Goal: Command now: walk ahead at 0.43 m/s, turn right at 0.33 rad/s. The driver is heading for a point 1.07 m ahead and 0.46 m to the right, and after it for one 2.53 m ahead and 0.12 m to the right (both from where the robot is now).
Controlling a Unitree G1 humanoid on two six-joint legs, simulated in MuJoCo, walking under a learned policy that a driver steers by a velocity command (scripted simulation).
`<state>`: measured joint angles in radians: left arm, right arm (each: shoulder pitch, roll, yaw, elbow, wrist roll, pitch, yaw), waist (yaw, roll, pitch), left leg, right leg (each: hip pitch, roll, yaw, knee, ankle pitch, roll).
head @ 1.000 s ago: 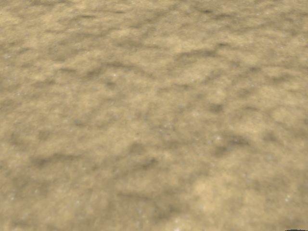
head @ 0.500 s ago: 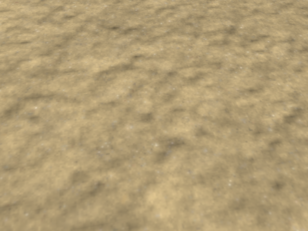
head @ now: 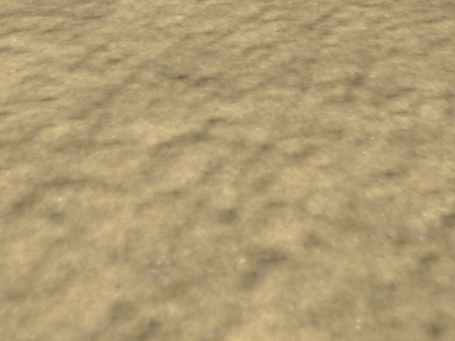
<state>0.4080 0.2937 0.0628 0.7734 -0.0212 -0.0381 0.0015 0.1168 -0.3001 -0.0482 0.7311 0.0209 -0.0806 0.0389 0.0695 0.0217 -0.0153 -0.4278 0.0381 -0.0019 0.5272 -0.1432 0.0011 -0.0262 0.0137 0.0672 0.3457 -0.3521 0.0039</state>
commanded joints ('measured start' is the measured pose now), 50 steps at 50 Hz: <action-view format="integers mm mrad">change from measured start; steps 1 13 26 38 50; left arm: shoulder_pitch -74 -161 -148 -163 -72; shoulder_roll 85 43 135 150 131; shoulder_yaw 11 21 64 49 45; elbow -69 -123 -190 -162 -101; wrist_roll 14 -4 -6 10 -2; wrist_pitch -10 8 9 -36 2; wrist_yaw -1 -3 -58 -2 17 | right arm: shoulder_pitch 223 150 190 52 -14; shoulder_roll -176 -101 -220 -93 -140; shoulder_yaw -62 -41 -74 -17 -46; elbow -10 23 55 -86 -118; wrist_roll -6 -36 12 -42 -15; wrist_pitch -25 -39 40 -16 -52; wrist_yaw -21 -38 -64 -40 -18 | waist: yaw -179 -90 31 -83 -90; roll -42 45 74 -39 -146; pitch -47 80 -54 20 -22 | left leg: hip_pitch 417 347 501 -188 148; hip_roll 70 225 225 70 -35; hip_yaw -75 -18 243 -53 -57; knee -57 -406 89 433 -80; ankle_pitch -47 97 913 -40 81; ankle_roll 60 167 91 -70 18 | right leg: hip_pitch -294 -732 -254 -217 -124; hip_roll -124 -119 58 -137 -105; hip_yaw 128 59 -189 236 347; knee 208 691 248 -140 159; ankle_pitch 125 252 201 429 318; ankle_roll -120 -5 -161 -309 -166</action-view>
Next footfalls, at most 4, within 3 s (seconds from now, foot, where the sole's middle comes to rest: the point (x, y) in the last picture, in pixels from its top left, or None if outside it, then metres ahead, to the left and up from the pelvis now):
0.02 left None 0.13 0.12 -0.77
0.54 right None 0.40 -0.16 -0.77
1.02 left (284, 270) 0.74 -0.10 -0.77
1.52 right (403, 273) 0.76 -0.48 -0.77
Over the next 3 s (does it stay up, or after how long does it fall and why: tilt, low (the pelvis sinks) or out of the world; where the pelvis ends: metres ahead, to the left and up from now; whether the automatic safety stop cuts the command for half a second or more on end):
stays up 1.02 -0.53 0.00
